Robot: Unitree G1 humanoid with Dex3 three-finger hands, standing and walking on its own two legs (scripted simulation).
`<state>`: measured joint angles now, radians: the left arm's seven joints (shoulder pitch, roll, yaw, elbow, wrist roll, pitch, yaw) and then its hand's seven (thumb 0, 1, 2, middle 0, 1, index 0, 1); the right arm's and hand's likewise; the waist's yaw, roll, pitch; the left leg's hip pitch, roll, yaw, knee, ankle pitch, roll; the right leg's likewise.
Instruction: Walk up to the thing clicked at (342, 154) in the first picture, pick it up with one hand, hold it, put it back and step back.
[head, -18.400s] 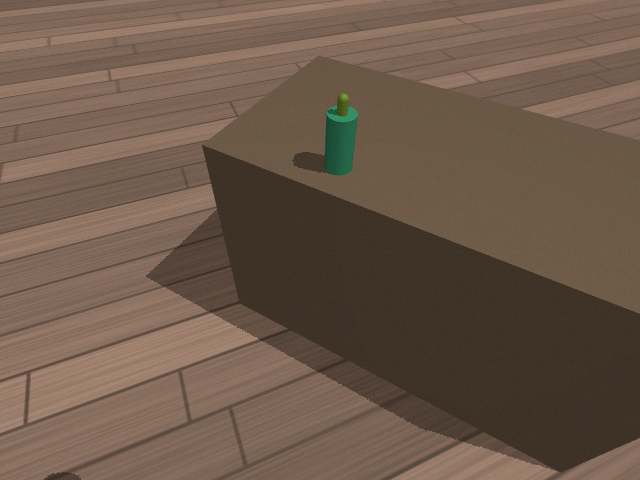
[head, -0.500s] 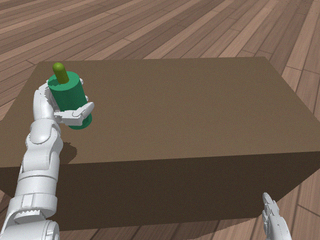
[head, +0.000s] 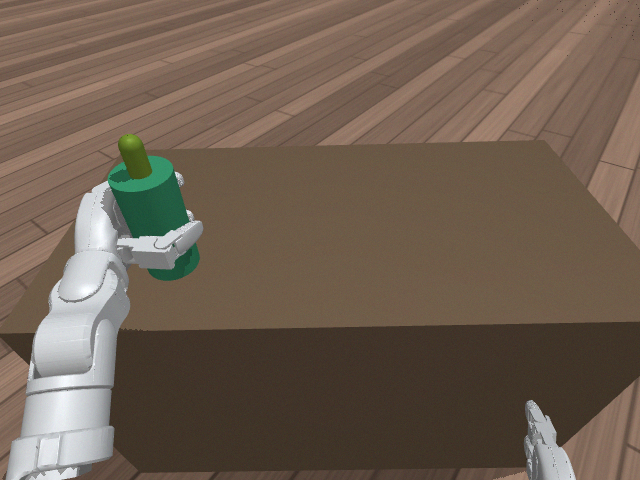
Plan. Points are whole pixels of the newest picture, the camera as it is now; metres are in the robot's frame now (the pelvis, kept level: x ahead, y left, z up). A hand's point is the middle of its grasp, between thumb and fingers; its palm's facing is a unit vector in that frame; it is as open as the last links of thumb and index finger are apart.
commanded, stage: lift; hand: left
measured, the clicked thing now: (153, 207) +0.36 +0.18 +0.21
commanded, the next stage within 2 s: hold in 0.30 s
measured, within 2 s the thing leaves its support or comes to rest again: neither
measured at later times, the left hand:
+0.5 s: hand (143, 221) +0.33 +0.17 +0.22, palm faces +0.15 -0.99 +0.00, open 8.8 cm
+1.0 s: hand (140, 209) +0.33 +0.17 +0.24, palm faces +0.12 -0.99 -0.01, open 8.8 cm
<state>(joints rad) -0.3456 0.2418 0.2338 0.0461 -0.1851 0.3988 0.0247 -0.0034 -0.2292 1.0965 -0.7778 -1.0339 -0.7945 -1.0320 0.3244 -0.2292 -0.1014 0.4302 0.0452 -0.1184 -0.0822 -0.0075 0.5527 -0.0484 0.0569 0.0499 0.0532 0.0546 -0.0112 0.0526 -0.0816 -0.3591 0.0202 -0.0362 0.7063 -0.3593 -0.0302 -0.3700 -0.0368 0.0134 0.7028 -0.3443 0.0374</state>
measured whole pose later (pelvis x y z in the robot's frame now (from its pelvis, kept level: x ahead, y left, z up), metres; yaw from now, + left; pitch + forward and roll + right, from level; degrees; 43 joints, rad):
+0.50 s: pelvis -0.01 +0.00 +0.01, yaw +0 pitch -2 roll +0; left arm -0.33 0.23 0.25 -0.10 -0.22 0.53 0.01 0.00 -0.23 1.10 -0.78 -1.04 -0.80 -1.03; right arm 0.28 -0.22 -0.12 0.58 0.04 -0.23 -0.09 -0.01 0.54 -0.05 0.06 0.05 0.05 0.06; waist 0.01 0.06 -0.07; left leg -0.31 0.02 -0.03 0.65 -0.32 -0.02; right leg -0.32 -0.04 0.01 0.64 -0.30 0.04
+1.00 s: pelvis +0.00 +0.01 +0.01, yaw +0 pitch -2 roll +0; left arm -0.34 0.24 0.26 -0.17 -0.23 0.64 -0.01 0.00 -0.23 1.10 -0.78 -1.04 -0.80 -1.03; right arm 0.25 -0.23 -0.12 0.63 0.05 -0.28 -0.09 -0.01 0.52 -0.06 0.06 0.05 0.05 0.06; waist 0.01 0.08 -0.08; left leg -0.28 0.01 -0.04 0.64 -0.32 -0.02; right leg -0.29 -0.05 0.01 0.63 -0.31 0.04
